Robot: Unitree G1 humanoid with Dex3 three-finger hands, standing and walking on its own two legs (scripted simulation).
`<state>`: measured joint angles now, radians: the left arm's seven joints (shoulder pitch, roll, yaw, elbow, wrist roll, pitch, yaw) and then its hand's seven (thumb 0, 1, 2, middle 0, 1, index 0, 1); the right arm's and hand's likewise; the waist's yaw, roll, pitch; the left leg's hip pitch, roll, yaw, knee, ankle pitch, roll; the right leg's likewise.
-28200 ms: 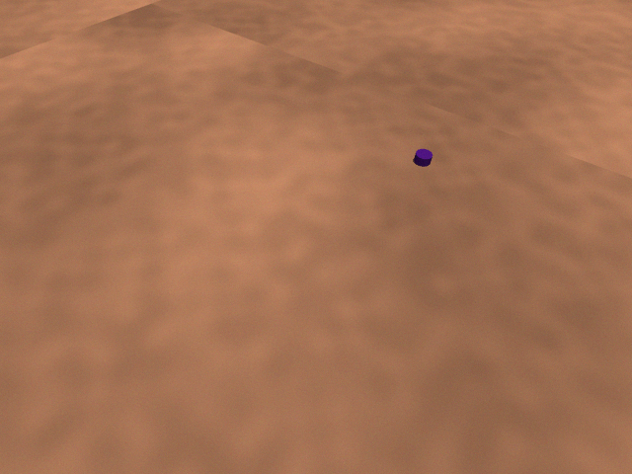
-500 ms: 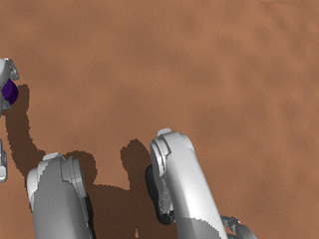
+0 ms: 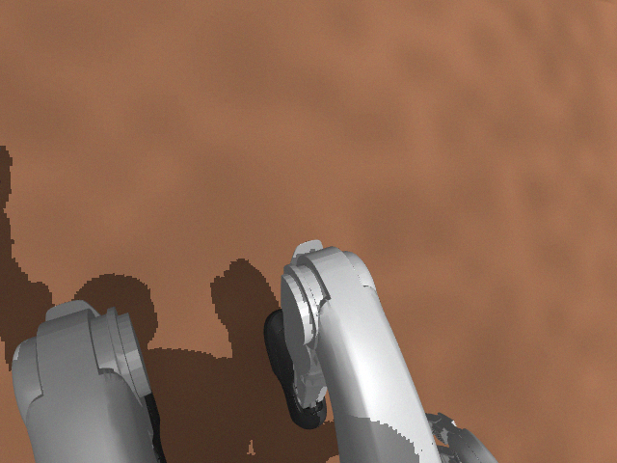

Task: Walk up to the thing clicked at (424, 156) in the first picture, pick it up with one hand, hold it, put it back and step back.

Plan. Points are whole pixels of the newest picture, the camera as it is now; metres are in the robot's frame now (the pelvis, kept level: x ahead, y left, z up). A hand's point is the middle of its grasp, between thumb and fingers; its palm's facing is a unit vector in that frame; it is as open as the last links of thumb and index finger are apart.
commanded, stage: rest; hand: left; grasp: from above
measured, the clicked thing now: out of the picture +0.49 +0.31 -0.24
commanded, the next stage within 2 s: open in 1.16 s
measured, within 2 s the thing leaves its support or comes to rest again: rests again in 0.68 s
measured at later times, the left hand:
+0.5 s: hand out of the picture +0.48 +0.28 -0.24, palm faces -0.44 -0.11 -0.89, open 9.0 cm
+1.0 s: hand out of the picture +0.49 +0.28 -0.25, palm faces -0.44 -0.12 -0.89, open 9.0 cm
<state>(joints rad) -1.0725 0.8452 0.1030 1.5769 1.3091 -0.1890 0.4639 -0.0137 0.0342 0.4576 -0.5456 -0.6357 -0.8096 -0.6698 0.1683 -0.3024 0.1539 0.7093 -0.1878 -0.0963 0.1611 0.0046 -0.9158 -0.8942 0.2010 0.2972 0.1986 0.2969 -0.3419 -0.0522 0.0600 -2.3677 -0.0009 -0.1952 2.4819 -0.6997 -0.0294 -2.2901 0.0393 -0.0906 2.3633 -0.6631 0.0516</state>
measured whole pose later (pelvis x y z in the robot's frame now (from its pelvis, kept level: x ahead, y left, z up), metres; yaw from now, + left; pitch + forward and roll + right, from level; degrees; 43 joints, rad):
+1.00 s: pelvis +0.00 +0.01 -0.01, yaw -4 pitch +29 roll -14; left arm -1.14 1.01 0.10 1.74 1.28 -0.18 0.59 -0.01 0.05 0.45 -0.54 -0.63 -0.80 -0.68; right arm 0.13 -0.34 0.30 0.64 -0.24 -0.22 0.23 0.00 -0.91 -0.90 0.20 0.30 0.20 0.30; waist -0.42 -0.13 0.17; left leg -2.36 0.01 -0.26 2.54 -0.72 -0.01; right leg -2.25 0.07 -0.14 2.36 -0.65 0.07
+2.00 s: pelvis -0.01 +0.01 +0.00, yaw -6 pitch +28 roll -16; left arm -1.15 1.07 0.06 1.75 1.26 -0.18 0.59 0.00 -0.49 0.99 -0.12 -1.02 -0.11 -1.02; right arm 0.13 -0.36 0.36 0.62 -0.24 -0.22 0.22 0.00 -0.90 -0.90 0.20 0.30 0.20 0.30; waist -0.44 -0.15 0.20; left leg -2.34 0.02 -0.28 2.53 -0.71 -0.01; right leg -2.22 0.07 -0.16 2.32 -0.63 0.07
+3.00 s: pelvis -0.01 +0.00 +0.04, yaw +1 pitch +32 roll -10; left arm -1.03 0.79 -0.05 1.34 1.08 -0.04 0.18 -0.01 -0.53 1.03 -0.08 -1.03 -0.07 -1.04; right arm 0.14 -0.34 0.13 0.62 -0.12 -0.06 0.21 0.01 -0.91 -0.90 0.20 0.30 0.20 0.30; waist -0.26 0.03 0.00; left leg -2.27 0.01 -0.17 2.37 -0.67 -0.01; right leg -2.18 0.03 -0.09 2.24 -0.64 0.05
